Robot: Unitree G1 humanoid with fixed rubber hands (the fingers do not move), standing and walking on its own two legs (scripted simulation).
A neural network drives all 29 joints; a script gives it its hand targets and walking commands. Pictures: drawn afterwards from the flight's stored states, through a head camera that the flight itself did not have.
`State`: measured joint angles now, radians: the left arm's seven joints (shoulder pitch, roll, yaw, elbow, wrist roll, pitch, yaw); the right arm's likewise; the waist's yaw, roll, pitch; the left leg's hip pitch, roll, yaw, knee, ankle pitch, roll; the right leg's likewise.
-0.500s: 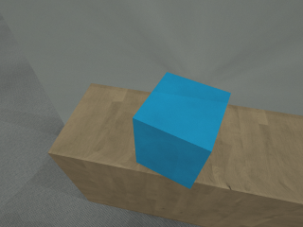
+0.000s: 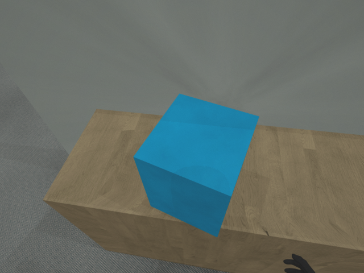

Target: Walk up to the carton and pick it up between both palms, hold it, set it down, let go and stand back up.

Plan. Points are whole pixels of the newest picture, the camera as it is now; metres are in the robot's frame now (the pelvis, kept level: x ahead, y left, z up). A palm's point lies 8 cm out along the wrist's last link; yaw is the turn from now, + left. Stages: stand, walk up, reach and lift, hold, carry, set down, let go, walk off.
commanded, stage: walk up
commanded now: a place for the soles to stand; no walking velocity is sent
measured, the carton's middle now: (198, 166) +0.36 -0.01 -0.01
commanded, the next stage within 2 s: reach and lift in 1.78 s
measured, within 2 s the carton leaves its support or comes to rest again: neither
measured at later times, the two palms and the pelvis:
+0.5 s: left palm out of the picture +0.09 +0.29 -0.10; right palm out of the picture +0.07 -0.24 -0.10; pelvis -0.01 +0.03 +0.00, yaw -7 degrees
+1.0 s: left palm out of the picture +0.12 +0.28 -0.10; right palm out of the picture +0.01 -0.25 -0.11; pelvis -0.02 +0.03 -0.01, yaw -12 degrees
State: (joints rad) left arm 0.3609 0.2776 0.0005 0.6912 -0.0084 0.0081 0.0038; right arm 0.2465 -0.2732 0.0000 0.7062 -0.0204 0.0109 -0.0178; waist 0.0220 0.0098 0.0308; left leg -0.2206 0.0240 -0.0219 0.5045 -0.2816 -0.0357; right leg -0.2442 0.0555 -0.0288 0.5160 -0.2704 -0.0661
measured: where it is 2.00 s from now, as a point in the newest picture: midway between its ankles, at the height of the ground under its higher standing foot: outside the picture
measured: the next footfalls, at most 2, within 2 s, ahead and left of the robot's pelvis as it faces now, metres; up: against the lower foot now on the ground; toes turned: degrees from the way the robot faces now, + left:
none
